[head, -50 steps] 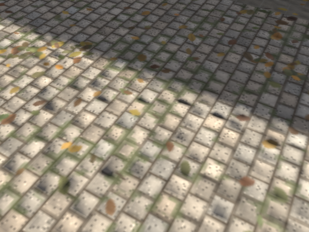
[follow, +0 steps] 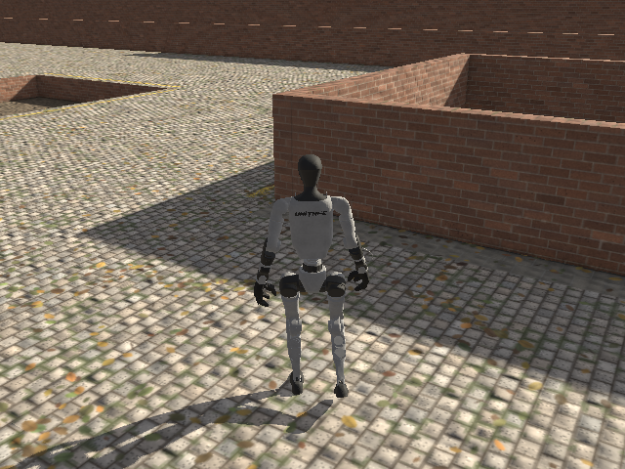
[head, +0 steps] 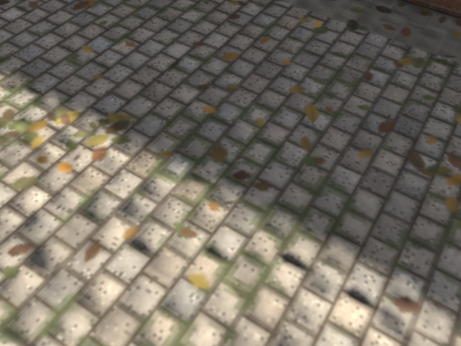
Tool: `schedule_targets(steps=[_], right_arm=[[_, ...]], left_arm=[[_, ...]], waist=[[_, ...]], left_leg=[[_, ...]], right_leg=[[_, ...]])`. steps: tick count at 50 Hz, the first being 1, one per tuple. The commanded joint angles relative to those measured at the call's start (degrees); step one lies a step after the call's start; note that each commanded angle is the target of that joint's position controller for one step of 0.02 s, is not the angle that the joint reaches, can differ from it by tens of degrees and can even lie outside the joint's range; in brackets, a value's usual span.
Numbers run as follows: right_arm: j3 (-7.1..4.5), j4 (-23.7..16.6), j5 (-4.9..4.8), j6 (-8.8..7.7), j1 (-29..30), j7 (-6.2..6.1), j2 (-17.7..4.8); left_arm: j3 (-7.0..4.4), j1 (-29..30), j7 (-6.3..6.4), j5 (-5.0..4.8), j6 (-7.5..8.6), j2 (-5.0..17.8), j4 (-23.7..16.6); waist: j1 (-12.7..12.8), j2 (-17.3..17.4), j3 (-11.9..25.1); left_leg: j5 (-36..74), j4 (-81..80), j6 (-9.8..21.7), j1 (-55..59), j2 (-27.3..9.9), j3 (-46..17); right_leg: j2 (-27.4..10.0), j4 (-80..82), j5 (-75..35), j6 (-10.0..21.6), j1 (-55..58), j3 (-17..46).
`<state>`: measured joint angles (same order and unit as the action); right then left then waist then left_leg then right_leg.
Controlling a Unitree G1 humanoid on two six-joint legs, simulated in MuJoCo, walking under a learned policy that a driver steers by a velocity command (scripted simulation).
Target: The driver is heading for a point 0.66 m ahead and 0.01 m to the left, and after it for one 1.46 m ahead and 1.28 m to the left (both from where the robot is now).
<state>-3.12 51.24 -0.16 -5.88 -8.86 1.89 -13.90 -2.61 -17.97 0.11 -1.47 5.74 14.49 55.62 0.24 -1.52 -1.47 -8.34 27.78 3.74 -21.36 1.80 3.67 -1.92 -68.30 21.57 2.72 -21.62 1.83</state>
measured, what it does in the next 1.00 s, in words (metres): walks ahead: right foot, then left foot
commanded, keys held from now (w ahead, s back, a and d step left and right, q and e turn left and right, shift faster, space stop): w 0.54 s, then w+q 0.02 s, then q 0.44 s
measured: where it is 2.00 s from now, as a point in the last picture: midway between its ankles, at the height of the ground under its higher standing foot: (254, 334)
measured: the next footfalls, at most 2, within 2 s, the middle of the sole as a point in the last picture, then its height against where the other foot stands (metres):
right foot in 0.44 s outside the picture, level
left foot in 0.96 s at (211, 307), level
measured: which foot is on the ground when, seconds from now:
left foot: down 0.00-0.44, up 0.46-0.94, down 0.96-1.00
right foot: up 0.00-0.42, down 0.44-0.96, up 0.98-1.00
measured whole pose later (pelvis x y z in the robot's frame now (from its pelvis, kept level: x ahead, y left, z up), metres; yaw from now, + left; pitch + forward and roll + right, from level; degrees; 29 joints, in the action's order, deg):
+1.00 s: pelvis +0.46 -0.03 -0.01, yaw +11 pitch +2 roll -2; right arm -4.7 45.9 0.4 -1.9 -6.6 1.3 -14.7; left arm -3.9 -7.7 2.5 0.5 1.4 15.9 51.8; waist -0.2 -0.1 -2.9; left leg -7.5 33.0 4.8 -27.4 1.0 1.0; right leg -0.3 -50.0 30.8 -1.0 -15.6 -6.8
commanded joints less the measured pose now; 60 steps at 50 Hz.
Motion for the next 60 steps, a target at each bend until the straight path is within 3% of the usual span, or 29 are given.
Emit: schedule_targets(steps=[1, 3, 5, 11, 17, 20, 21, 22, 23, 24, 25, 26, 27, 28, 30, 32, 35, 39, 42, 46, 47, 48, 49, 50, 51, 52, 53, 56, 60], right_arm=[[-0.63, -1.15, 0.77, -0.78, -2.5, 0.23, -4.12], [-0.97, 0.06, 0.49, -1.03, -4.29, -0.07, -5.54], [-1.37, 0.86, 0.47, -0.97, -6.12, -0.84, -7.25], [-1.25, 2.83, -0.24, -0.07, -11.34, -2.1, -7.95], [-1.69, 5.7, -0.71, 1.26, -16.18, -2.39, -8.75], [-2.25, 5.71, -0.92, 1.92, -14.29, -2.67, -9.96], [-2.24, 5.35, -1.0, 2.18, -12.68, -2.69, -10.05], [-1.67, 4.81, -0.71, 2.32, -12.06, -2.66, -8.57], [-0.66, 3.26, 0.61, 2.14, -12.94, -2.68, -6.45], [1.28, 3.66, -0.18, 0.71, -19.8, -1.95, 0.96], [-0.2, 3.96, -1.6, -0.54, -15.42, -1.7, -5.95], [-0.86, 2.24, -2.51, -1.28, -10.01, -1.55, -8.31], [-0.92, 1.91, -2.24, -1.31, -7.49, -1.97, -7.84], [-1.32, 2.07, -1.56, -0.78, -6.73, -2.29, -7.17], [-1.43, 3.2, -1.54, 1.1, -9.93, -2.58, -4.68], [-1.56, 3.41, -1.51, 2.33, -10.89, -3.01, -3.45], [-1.73, 1.05, -0.63, 2.96, -6.6, -2.97, -3.47], [-1.15, -2.49, -0.13, 3.26, 0.67, -1.66, -2.63], [-1.52, -4.92, -0.09, 3.89, 3.01, -0.78, -3.82], [-2.73, -6.49, -0.2, 3.96, -0.46, 0.42, -5.96], [-3.8, -5.5, -0.08, 3.62, -5.22, 0.24, -8.01], [-5.63, -5.71, 0.39, 3.6, -9.25, -0.89, -14.09], [-5.92, -6.62, 1.15, 3.79, -9.4, -1.63, -18.13], [-4.79, -7.62, 1.3, 3.79, -10.05, -1.24, -14.18], [-4.38, -9.4, 0.78, 3.65, -5.16, -1.26, -12.26], [-3.99, -10.26, -0.41, 3.92, -1.39, -1.59, -10.53], [-3.59, -10.9, -0.88, 4.46, 0.63, -2.0, -9.32], [-3.79, -11.88, 0.43, 5.33, 1.01, -2.96, -10.11], [-4.4, -12.86, -0.1, 5.74, -0.12, -3.99, -11.75]], left_arm=[[-1.66, -0.64, 0.58, 0.39, 0.02, 4.39, -3.84], [-1.64, -0.73, 0.76, 0.53, -1.05, 2.99, -3.92], [-1.89, 3.52, 0.94, 0.97, -1.42, 3.47, -5.45], [-1.47, 15.19, 0.09, 0.94, -0.88, 2.08, -8.67], [-0.8, 23.73, -1.8, 0.2, -0.09, 2.3, -12.03], [-1.55, 19.86, -2.43, 0.16, 0.47, 4.53, -11.74], [-2.48, 13.99, -2.3, 0.36, 0.55, 6.08, -10.04], [-3.99, 3.82, -1.89, 0.57, 0.53, 9.05, -6.82], [-5.14, -6.83, -1.22, 1.27, 0.28, 13.9, -4.9], [-5.14, -7.89, -1.82, 1.43, 0.21, 15.55, -3.99], [-3.65, -5.85, -1.86, 0.9, 0.34, 9.9, -4.58], [-2.91, -0.74, -1.66, 0.81, 0.45, 7.61, -5.65], [-2.4, 3.76, -1.74, 1.15, 0.47, 6.55, -6.57], [-1.99, 6.32, -1.87, 1.59, 0.57, 4.88, -6.85], [-1.55, 7.33, -1.96, 2.49, 1.03, 3.56, -6.1], [-1.76, 6.34, -1.41, 3.03, 1.37, 4.74, -4.74], [-2.01, 7.37, 0.18, 3.14, 0.76, 6.35, -4.51], [-2.28, 6.88, 2.0, 2.37, -0.7, 8.22, -4.19], [-2.71, 6.23, 2.63, 1.44, -2.18, 8.95, -3.59], [-3.54, 9.12, 3.48, 0.07, -4.09, 10.08, -4.98], [-3.42, 8.43, 3.54, 0.09, -4.44, 9.48, -5.24], [-2.94, 6.84, 3.22, 1.57, -4.21, 8.58, -6.48], [-1.31, 4.17, 2.29, 3.91, -3.72, 3.32, -8.41], [-1.41, 4.87, 1.19, 2.47, -3.19, 5.26, -8.1], [-1.85, 8.13, 0.93, 0.57, -3.24, 6.75, -8.94], [-2.13, 9.81, 1.46, 0.68, -3.68, 7.09, -8.67], [-2.6, 11.27, 2.26, 1.61, -4.3, 8.01, -8.77], [-2.74, 10.41, 2.88, 1.89, -5.33, 6.82, -9.38], [-2.41, 11.45, 3.42, 1.75, -5.49, 5.93, -9.82]], waist=[[0.35, 5.76, 4.56], [1.09, 5.44, 2.81], [0.51, 4.41, 0.99], [-2.82, 4.67, -1.26], [-5.14, 5.06, -3.89], [-1.8, 6.73, -1.31], [1.66, 6.94, 2.19], [5.86, 5.65, 8.47], [8.38, -3.19, 17.55], [4.14, -17.47, 23.58], [5.78, -10.16, 19.38], [4.97, -7.19, 11.79], [3.02, -1.83, 7.97], [1.44, -0.63, 5.03], [-1.27, -2.22, 3.74], [-2.53, -2.06, 2.66], [-2.72, -2.49, 1.94], [-0.09, -2.55, 2.65], [0.73, -2.53, 2.64], [-1.99, -3.16, 3.9], [-4.01, -0.58, 6.59], [-4.89, 8.63, 11.09], [-0.68, 18.71, 16.29], [-2.99, 12.59, 23.79], [-2.46, 8.74, 18.14], [-1.37, 3.58, 12.91], [-0.81, 2.29, 9.98], [0.91, 7.1, 8.84], [-0.22, 8.11, 10.03]], left_leg=[[5.31, -17.18, 9.59, 12.87, -15.16, -18.66], [7.68, -19.53, 10.4, 10.23, -14.58, -15.42], [9.36, -20.97, 10.65, 10.78, -14.68, -13.74], [9.74, -21.73, 7.77, 14.59, -12.39, -8.22], [10.95, -17.66, 7.42, 24.32, -16.08, -8.38], [23.24, -11.83, 5.87, 26.51, -17.09, -8.11], [32.64, -5.35, 4.8, 25.48, -15.42, -6.41], [34.39, 6.32, 3.1, 20.23, -12.15, -4.07], [14.51, 26.19, 0.87, 6.9, -7.8, -1.08], [-23.71, 42.43, -1.7, -14.07, 2.21, -5.19], [-24.01, 48.52, -0.61, -20.2, -1.37, -11.14], [-18.44, 48.39, 0.33, -22.69, -4.21, -9.65], [-13.03, 45.71, 0.18, -19.95, -7.15, -8.22], [-10.04, 42.51, -0.1, -17.49, -8.79, -8.08], [-8.53, 39.58, -0.91, -11.09, -9.65, -8.41], [-7.25, 37.14, -2.01, -10.4, -8.23, -8.64], [1.21, 27.22, -3.24, -12.07, -7.06, -8.21], [10.28, 14.47, -3.4, -9.08, -6.25, -4.19], [6.73, 10.8, -2.74, -10.54, -5.91, -3.38], [-0.58, 4.46, 0.5, -5.44, -2.6, -0.11], [6.86, -1.12, 2.3, 2.46, -0.52, 0.02], [32.72, -2.1, 6.54, 14.86, -8.28, -12.74], [54.25, -0.7, 18.88, 30.19, -21.97, -34.13], [41.66, -3.63, 21.06, 30.69, -22.88, -37.71], [32.53, -5.2, 18.37, 25.62, -20.3, -32.45], [23.35, -6.77, 14.56, 19.67, -17.16, -27.63], [16.29, -8.24, 12.32, 14.07, -15.2, -25.55], [11.46, -10.28, 10.73, 6.84, -11.15, -23.22], [3.87, -10.37, 9.68, 7.42, -10.3, -25.14]], right_leg=[[-6.41, 0.56, -5.76, 0.5, -12.07, 2.73], [-6.96, 4.02, -7.5, -0.22, -12.25, 1.96], [-7.38, 9.36, -12.42, -1.37, -16.39, 1.72], [-5.21, 28.27, -27.42, -2.18, -17.81, -0.53], [-3.3, 37.15, -22.96, -0.82, -19.07, -1.51], [-0.93, 39.54, -17.27, 1.59, -10.85, -3.15], [1.13, 40.76, -17.49, 2.84, -2.06, -4.96], [0.97, 40.12, -19.06, 4.79, 12.55, -4.36], [-11.54, 39.36, -19.75, 8.8, 30.52, 10.65], [-21.76, 48.08, -8.89, 17.35, 45.74, 37.56], [-19.64, 50.68, -3.64, 14.76, 42.49, 36.89], [-17.79, 51.56, -6.87, 12.18, 34.61, 27.94], [-15.66, 53.17, -12.97, 10.98, 26.11, 21.6], [-13.81, 55.07, -16.73, 10.23, 19.76, 16.38], [-12.25, 56.94, -30.54, 9.53, 13.27, 9.23], [-11.74, 56.62, -44.95, 9.68, 10.54, 2.71], [-10.59, 56.8, -49.61, 8.62, 10.12, -4.07], [-10.31, 55.9, -47.62, 7.74, 12.7, -8.73], [-12.71, 52.59, -45.93, 7.64, 18.44, -8.68], [-13.22, 40.25, -50.84, 4.72, 20.87, -9.21], [-9.96, 31.31, -49.34, 2.25, 19.01, -10.84], [-4.9, 16.09, -33.09, -2.06, 8.87, -12.32], [6.46, -2.79, 17.95, -6.0, -10.93, -9.05], [5.41, -9.19, 19.23, -4.86, -13.06, 3.13], [3.43, -9.26, 14.67, -4.19, -16.31, 3.81], [1.35, -5.39, 10.04, -4.35, -16.94, 3.23], [0.14, -1.11, 6.74, -4.61, -15.64, 2.99], [1.6, 7.06, 2.0, -5.25, -9.6, 2.02], [2.49, 16.11, -1.33, -6.57, -8.57, 3.14]])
